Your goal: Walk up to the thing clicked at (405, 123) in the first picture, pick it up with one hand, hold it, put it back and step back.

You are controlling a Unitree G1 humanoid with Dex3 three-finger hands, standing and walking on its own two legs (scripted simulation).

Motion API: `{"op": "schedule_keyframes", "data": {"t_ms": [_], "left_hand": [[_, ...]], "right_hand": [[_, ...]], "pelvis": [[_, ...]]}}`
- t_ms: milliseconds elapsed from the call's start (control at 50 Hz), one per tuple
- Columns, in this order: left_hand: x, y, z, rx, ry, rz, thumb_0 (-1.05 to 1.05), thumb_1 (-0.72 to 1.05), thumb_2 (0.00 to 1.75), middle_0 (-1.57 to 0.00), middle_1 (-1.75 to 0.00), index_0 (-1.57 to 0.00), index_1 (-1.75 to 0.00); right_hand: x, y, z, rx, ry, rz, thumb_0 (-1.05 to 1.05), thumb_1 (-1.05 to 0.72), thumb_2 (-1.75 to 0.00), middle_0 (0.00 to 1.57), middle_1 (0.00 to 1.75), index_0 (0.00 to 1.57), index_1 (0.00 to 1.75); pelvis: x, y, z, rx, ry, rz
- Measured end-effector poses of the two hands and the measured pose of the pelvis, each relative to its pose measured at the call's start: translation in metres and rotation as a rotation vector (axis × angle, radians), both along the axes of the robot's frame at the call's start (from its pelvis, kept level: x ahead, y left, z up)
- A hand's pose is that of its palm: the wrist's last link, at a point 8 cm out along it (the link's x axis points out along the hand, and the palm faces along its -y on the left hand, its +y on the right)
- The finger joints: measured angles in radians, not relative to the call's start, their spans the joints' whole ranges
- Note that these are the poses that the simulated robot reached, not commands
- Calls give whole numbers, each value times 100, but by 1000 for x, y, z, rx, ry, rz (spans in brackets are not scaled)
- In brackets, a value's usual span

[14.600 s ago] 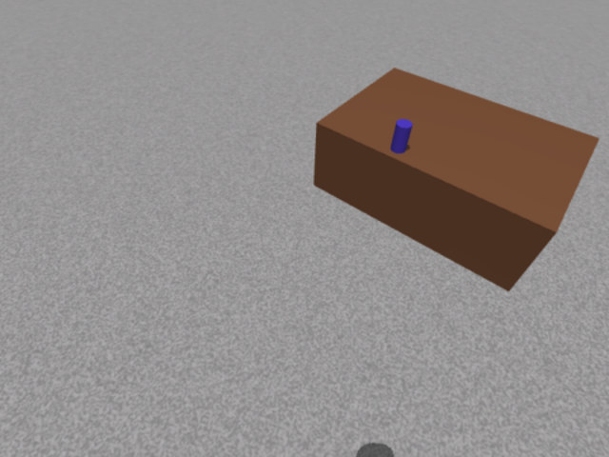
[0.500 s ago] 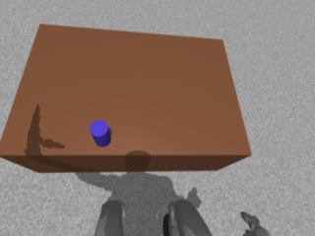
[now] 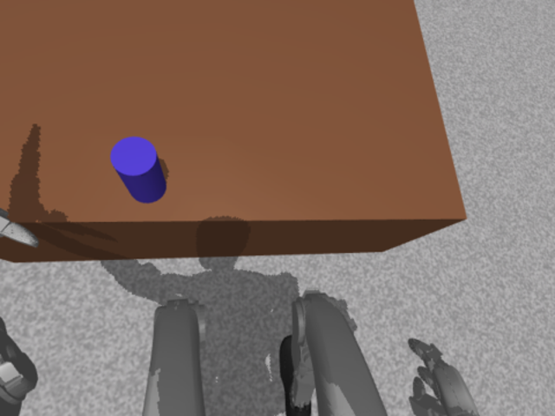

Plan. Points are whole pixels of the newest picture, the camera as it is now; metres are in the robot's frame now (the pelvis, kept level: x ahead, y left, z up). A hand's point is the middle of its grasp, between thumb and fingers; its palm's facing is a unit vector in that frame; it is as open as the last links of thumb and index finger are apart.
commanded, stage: approach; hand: left
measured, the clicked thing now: (141, 172) +0.47 +0.19 -0.11
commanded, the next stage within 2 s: close in in 0.04 s
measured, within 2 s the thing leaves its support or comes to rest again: neither
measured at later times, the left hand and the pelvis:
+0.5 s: hand (113, 186) +0.44 +0.22 -0.10, palm faces +0.08 -1.00 -0.02, open 17.7 cm; pelvis -0.04 -0.01 -0.12, yaw +0 degrees
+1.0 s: hand (134, 186) +0.45 +0.20 -0.11, palm faces +0.10 -0.99 -0.03, open 17.6 cm; pelvis -0.03 -0.01 -0.11, yaw +0 degrees
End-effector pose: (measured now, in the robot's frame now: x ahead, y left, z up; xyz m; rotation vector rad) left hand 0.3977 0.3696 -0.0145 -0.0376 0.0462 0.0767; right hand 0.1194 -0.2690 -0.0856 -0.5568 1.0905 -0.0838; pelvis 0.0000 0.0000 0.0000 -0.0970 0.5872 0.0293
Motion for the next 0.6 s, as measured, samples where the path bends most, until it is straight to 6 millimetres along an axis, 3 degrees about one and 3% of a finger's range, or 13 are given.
{"op": "schedule_keyframes", "data": {"t_ms": [180,320,400,460,600], "left_hand": [[2,-43,-60,-2,-8,-48,-2,-57,5,-3,-10,-3,-8],[9,-73,-101,1,-35,-27,-2,-60,3,-3,-10,-5,-8],[15,-84,-105,18,-61,1,-2,-60,3,-4,-10,-5,-8],[19,-90,-97,52,-66,7,-2,-61,3,-4,-10,-6,-8],[22,-101,-77,54,-41,-6,-2,-61,2,-5,-9,-6,-7]], "right_hand": [[-18,8,-81,78,22,7,1,-91,-90,20,30,20,30],[-42,5,-128,106,49,-10,1,-91,-90,20,30,20,30],[-58,2,-145,112,88,-40,1,-92,-90,20,30,20,30],[-66,1,-150,121,107,-78,1,-92,-90,20,30,20,30],[-71,1,-138,143,112,-146,1,-93,-90,20,30,20,30]], "pelvis": [[-20,-5,-64,13,3,-10],[-35,-9,-109,23,-18,-21],[-39,-10,-123,24,-27,-23],[-40,-9,-125,23,-29,-21],[-37,-7,-111,25,-17,-21]]}}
